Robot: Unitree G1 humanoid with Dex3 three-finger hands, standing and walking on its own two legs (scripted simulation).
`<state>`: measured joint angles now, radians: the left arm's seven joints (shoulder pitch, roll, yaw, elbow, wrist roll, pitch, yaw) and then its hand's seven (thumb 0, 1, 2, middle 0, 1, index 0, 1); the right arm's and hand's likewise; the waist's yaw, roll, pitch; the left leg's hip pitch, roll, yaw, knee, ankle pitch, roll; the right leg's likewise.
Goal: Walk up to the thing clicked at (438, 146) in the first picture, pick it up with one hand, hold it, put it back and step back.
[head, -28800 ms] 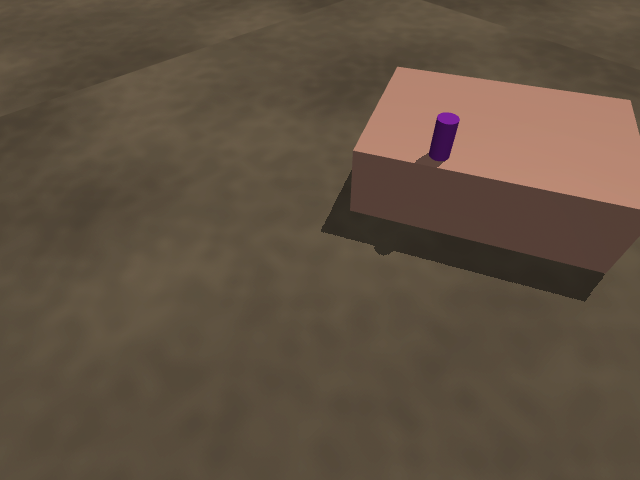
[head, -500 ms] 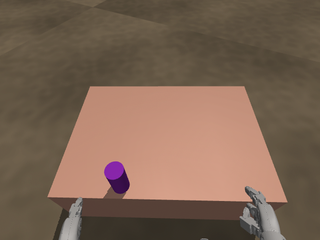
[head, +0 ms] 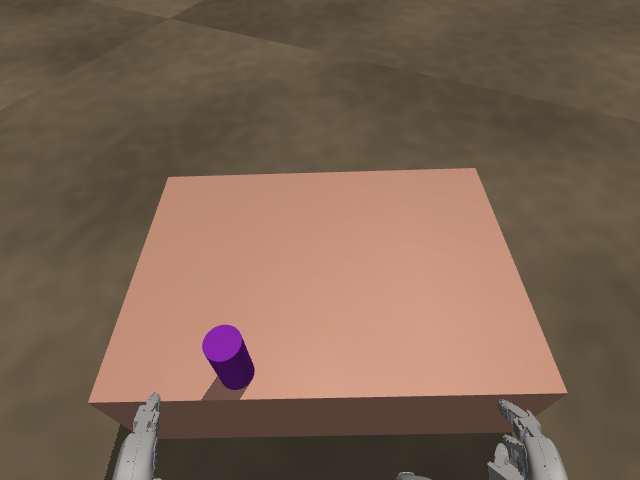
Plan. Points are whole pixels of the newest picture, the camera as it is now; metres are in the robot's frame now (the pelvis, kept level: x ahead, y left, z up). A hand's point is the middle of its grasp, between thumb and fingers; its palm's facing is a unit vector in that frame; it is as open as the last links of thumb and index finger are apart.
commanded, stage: home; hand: left
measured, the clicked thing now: (230, 358) +0.41 +0.21 -0.32
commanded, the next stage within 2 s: stand in 1.40 s
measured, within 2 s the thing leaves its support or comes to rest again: neither
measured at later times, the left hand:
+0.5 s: hand (185, 472) +0.17 +0.18 -0.06, palm faces +0.11 -0.95 -0.29, open 17.5 cm
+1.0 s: hand (186, 467) +0.17 +0.18 -0.06, palm faces +0.11 -0.95 -0.29, open 17.5 cm
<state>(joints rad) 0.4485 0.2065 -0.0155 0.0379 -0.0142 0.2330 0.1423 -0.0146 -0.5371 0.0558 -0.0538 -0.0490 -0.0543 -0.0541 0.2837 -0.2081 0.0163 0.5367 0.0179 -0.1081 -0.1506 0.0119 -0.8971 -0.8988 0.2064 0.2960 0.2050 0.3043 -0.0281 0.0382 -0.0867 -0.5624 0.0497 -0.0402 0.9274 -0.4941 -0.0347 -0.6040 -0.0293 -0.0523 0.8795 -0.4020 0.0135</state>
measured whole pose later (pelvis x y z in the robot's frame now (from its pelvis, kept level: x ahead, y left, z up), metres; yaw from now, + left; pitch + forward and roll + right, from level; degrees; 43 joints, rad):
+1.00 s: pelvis +0.00 +0.00 +0.00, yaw +0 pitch +8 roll -2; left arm 0.47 0.20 -0.01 -0.02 -0.01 0.27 0.13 -0.01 -0.55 0.05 -0.05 -0.05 -0.05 -0.05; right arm 0.28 -0.21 0.02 0.52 0.01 -0.13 -0.17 0.01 -0.90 -0.90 0.21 0.30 0.21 0.30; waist -0.02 0.04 -0.10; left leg -0.59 0.05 -0.05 0.96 -0.51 -0.03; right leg -0.62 -0.03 -0.06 0.91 -0.42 0.02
